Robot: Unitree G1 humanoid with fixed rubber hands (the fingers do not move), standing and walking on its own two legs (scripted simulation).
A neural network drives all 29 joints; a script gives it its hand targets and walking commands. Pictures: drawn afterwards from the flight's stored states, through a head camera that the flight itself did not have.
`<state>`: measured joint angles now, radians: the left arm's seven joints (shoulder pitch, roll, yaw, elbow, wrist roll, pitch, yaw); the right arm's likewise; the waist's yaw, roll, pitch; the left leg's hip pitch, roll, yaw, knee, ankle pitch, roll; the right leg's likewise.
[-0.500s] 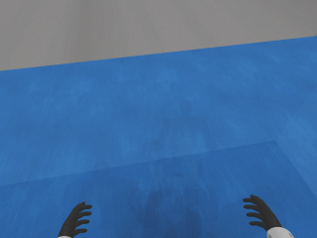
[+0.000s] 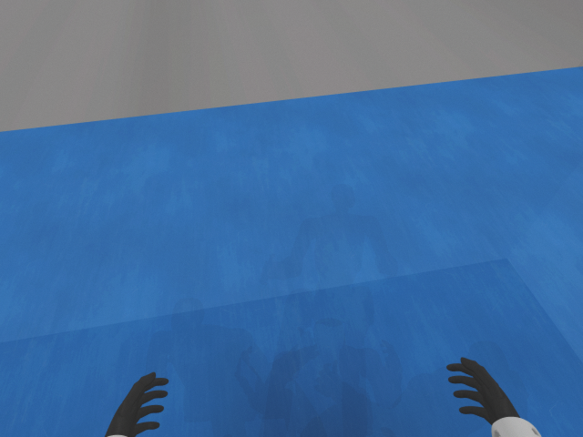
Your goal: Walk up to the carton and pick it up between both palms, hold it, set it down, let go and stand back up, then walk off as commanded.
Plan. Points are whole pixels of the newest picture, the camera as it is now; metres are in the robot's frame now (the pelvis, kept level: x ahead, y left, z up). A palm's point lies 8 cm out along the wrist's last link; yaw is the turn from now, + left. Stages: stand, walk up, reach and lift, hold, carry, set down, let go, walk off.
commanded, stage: stand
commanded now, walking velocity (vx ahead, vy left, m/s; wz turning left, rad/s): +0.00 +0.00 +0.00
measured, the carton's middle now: out of the picture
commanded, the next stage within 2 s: walk up in 0.06 s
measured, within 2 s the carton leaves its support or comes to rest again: neither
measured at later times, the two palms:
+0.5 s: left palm out of the picture +0.10 +0.30 -0.07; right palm out of the picture +0.12 -0.25 -0.08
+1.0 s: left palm out of the picture -0.09 +0.44 -0.09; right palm out of the picture +0.01 -0.12 -0.05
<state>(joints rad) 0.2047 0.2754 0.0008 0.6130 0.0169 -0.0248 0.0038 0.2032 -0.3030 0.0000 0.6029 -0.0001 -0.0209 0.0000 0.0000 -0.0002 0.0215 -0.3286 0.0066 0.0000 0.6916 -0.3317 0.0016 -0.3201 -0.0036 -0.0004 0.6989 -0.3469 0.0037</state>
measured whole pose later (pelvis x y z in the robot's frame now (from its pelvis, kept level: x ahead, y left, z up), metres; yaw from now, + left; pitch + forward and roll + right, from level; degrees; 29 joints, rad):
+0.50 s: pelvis -0.03 +0.03 +0.00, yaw +3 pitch -3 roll +1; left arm 0.20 0.31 0.00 0.62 0.02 -0.02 0.02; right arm 0.20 -0.37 0.00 0.61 0.00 0.05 0.03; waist 0.00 -0.01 0.07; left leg -0.48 -0.06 0.00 1.12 -0.45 0.00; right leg -0.35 -0.09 0.00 0.70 -0.30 0.00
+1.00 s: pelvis -0.15 +0.15 +0.02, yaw +6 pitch +1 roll -3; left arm 0.26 0.36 0.02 0.68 0.02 0.06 0.03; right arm 0.20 -0.37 0.00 0.60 0.00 0.07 0.04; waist 0.00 0.00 0.09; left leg -0.33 -0.14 0.00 0.33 -0.01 0.03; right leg -0.32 0.07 0.03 0.72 -0.40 0.00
